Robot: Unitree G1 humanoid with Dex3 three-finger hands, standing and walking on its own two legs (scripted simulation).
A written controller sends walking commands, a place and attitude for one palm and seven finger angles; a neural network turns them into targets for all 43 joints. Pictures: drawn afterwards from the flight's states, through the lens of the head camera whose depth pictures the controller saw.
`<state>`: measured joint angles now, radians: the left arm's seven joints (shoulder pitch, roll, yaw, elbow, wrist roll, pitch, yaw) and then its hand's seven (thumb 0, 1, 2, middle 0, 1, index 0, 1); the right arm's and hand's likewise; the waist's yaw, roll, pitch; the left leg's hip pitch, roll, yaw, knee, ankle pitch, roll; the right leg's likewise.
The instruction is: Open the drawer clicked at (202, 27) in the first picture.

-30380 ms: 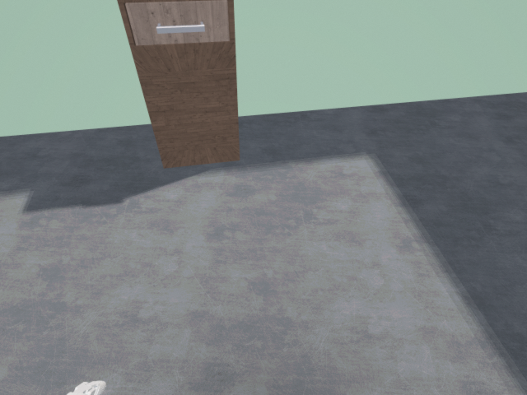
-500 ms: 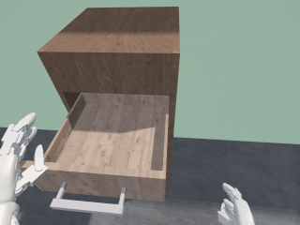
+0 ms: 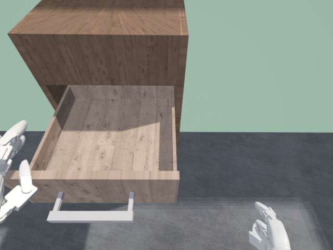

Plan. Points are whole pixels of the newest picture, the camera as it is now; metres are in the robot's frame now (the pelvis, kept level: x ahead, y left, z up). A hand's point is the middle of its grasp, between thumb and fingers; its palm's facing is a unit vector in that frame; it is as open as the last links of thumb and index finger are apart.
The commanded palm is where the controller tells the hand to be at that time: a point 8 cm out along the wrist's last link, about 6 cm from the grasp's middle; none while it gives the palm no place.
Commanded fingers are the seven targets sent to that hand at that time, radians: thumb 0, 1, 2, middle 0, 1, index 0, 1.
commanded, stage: step back with the hand held close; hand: left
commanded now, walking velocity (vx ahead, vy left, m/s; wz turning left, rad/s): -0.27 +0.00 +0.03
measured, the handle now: (94, 206) +0.22 +0.18 -0.01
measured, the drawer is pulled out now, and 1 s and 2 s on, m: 0.30 0.30 0.30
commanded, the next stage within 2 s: stop stepping back and stand still in 1.06 s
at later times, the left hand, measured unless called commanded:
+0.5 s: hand out of the picture +0.13 +0.25 +0.16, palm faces +0.40 -0.81 -0.43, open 7.4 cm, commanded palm +0.06 +0.29 +0.18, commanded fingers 0.00 0.90 0.90 -0.20 -0.30 -0.20 -0.30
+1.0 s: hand out of the picture +0.05 +0.19 +0.16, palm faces +0.25 -0.81 -0.53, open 7.4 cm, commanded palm +0.00 +0.23 +0.18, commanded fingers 0.00 0.90 0.90 -0.20 -0.30 -0.20 -0.30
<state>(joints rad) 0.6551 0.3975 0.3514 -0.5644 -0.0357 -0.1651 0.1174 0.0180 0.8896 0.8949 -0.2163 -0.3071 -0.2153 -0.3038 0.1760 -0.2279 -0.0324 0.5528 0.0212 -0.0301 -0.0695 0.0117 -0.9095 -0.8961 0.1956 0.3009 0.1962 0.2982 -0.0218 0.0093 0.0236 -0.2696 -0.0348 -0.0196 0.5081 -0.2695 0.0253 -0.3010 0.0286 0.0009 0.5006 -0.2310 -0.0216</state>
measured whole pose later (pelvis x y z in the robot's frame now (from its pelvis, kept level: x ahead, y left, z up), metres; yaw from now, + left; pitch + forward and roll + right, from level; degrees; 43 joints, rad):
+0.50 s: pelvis -0.07 +0.01 -0.01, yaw +1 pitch +2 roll -1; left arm 0.60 0.37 0.37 -0.63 -0.02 -0.21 0.17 0.02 0.89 0.90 -0.22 -0.31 -0.21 -0.30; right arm 0.22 -0.21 0.01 0.58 0.00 -0.09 -0.07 0.01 -0.91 -0.90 0.20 0.30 0.20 0.30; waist -0.01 -0.01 0.01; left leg -0.44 -0.02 -0.01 0.65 -0.27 0.03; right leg -0.43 0.02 -0.03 0.57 -0.17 -0.01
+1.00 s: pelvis -0.14 -0.04 +0.01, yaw -2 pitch +5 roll +2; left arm 0.71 0.43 0.41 -0.60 -0.04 -0.25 0.10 0.01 0.89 0.89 -0.22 -0.31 -0.22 -0.30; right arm 0.17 -0.19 0.01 0.62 0.02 -0.08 -0.07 0.01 -0.91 -0.90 0.20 0.30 0.20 0.30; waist -0.02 -0.06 -0.03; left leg -0.49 -0.04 0.02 0.89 -0.47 -0.02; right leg -0.23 0.02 -0.02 0.45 -0.30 -0.07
